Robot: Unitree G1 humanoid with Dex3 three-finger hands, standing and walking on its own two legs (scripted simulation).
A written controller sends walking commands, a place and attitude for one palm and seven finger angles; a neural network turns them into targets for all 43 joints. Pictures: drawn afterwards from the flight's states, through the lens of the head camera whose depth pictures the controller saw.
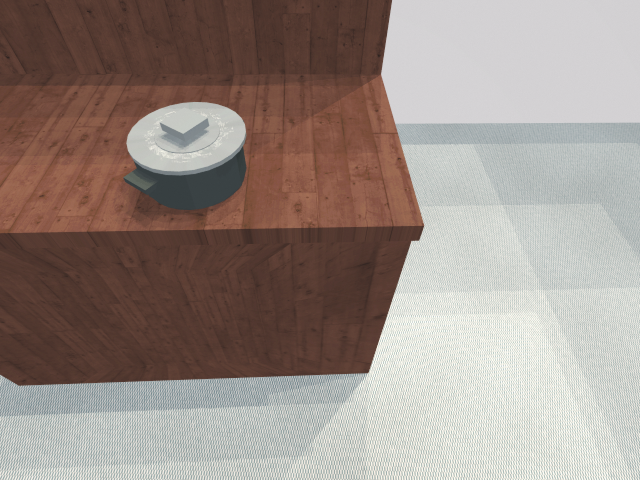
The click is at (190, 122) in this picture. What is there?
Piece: lid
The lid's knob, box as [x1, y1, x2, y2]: [160, 107, 208, 141]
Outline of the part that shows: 184,107 161,121 160,124 163,130 185,141 208,126 208,122 206,117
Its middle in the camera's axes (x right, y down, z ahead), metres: -0.23 -0.19 +0.63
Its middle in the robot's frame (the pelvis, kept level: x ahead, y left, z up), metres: +0.61 +0.26 +0.10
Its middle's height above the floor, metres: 0.87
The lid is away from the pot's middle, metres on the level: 0.01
